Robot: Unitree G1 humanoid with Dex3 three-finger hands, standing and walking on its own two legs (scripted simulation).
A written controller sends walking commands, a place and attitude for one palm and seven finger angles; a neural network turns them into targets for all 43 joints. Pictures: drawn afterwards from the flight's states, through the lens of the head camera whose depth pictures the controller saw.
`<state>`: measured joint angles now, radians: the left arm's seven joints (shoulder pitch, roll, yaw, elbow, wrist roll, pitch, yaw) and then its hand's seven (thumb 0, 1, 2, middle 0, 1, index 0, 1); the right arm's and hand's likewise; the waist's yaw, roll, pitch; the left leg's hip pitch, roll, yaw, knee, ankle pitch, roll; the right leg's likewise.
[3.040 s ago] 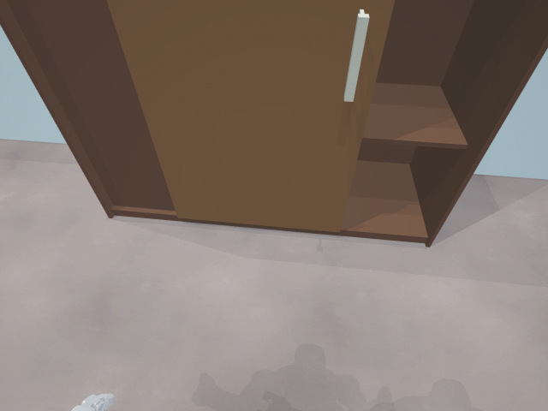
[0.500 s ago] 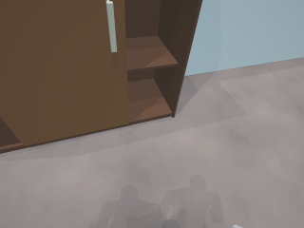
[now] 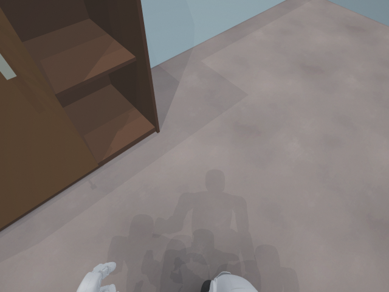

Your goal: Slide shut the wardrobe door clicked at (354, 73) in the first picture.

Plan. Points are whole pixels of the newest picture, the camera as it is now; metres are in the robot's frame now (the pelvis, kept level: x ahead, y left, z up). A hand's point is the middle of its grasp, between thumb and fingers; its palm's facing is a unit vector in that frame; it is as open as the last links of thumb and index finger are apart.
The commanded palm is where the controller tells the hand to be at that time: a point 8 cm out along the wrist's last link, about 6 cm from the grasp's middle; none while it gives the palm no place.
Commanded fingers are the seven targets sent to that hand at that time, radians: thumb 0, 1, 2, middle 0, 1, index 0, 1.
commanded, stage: walk to a spot facing it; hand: left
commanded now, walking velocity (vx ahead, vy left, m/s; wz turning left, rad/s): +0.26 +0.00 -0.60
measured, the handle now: out of the picture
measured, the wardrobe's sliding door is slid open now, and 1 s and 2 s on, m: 0.40 0.40 0.40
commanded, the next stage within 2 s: none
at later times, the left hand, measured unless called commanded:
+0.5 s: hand (87, 264) +0.19 +0.25 -0.16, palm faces -0.16 -0.96 -0.21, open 7.4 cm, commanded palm none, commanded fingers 0.00 0.90 0.90 -0.20 -0.30 -0.20 -0.30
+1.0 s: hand (165, 170) +0.43 +0.09 -0.14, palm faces -0.59 -0.76 -0.27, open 7.4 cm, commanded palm none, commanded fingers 0.00 0.90 0.90 -0.20 -0.30 -0.20 -0.30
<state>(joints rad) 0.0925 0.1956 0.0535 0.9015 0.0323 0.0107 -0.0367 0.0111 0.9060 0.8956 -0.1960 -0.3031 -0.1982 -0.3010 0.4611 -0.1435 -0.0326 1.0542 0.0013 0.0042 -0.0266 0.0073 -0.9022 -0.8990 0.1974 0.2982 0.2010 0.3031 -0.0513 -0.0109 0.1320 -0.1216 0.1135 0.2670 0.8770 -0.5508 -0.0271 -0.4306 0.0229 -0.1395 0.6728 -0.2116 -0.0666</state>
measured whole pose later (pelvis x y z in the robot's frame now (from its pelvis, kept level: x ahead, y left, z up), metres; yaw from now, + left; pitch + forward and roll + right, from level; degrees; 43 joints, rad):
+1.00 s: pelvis +0.20 +0.00 +0.01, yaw -36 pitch +0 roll +0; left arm 0.10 0.22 0.07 0.87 0.02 0.00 -0.01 0.01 0.91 0.90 -0.20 -0.30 -0.20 -0.30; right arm 0.31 -0.23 -0.07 0.98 0.00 0.05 -0.02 0.01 -0.91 -0.90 0.20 0.30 0.20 0.30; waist -0.05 0.04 0.13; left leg -0.33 0.16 0.16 1.11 -0.57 -0.07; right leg -0.39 -0.01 -0.10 0.70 -0.31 -0.05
